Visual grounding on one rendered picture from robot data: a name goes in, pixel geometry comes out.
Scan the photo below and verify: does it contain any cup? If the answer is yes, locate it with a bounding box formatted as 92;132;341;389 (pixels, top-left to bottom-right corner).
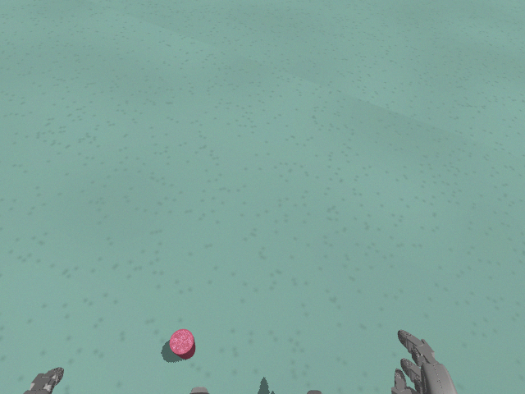
170;329;195;360

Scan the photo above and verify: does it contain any left robot hand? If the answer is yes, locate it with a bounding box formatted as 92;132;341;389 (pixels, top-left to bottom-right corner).
23;368;64;394

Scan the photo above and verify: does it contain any right robot hand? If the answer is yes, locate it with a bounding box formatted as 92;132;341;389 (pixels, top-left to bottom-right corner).
391;330;458;394

